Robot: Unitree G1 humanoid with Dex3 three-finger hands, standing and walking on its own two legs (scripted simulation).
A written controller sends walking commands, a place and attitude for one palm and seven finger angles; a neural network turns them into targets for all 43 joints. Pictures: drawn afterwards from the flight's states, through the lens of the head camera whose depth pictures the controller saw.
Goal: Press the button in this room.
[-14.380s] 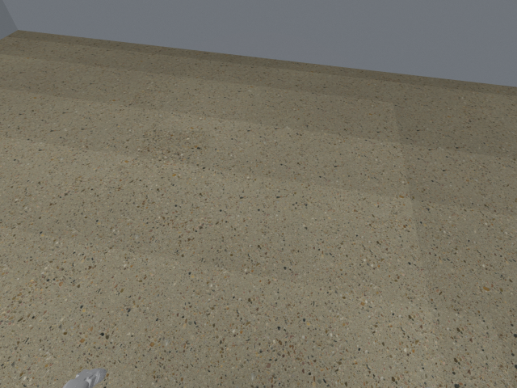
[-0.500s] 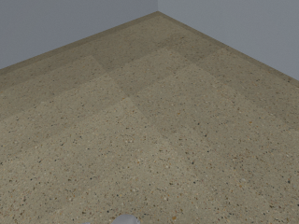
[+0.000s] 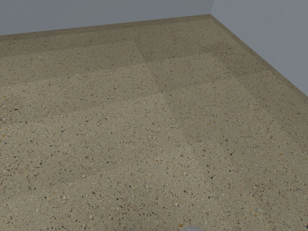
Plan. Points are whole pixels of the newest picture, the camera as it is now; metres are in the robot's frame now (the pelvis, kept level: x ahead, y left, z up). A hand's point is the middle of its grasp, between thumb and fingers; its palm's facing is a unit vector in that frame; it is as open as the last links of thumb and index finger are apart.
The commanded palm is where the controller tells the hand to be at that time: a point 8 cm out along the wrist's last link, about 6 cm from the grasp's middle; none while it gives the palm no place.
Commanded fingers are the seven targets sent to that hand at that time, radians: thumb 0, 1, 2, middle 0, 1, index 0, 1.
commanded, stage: turn or walk to find it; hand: left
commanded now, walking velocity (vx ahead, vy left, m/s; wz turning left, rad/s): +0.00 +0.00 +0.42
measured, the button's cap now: out of the picture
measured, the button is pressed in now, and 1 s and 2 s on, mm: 0 0 0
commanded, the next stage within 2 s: stand and wait in 1.42 s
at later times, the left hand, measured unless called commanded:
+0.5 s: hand out of the picture +0.02 +0.13 -0.14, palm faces +0.24 -0.93 -0.28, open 7.4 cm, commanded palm none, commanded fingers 0.00 0.90 0.90 -0.20 -0.30 -0.20 -0.30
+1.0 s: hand out of the picture -0.12 +0.18 -0.17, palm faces +0.46 -0.85 -0.24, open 7.4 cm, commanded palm none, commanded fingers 0.00 0.90 0.90 -0.20 -0.30 -0.20 -0.30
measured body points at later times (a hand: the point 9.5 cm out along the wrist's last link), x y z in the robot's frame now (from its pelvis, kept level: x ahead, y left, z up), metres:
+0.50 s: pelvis -0.02 -0.07 +0.00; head +0.00 -0.10 +0.45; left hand +0.00 +0.18 -0.12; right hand +0.05 -0.32 -0.17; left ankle -0.08 +0.09 -0.64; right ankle +0.00 -0.15 -0.74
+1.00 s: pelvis -0.07 -0.03 +0.00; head -0.06 +0.00 +0.45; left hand -0.14 +0.23 -0.15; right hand +0.12 -0.21 -0.13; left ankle -0.11 +0.07 -0.74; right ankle -0.02 -0.17 -0.67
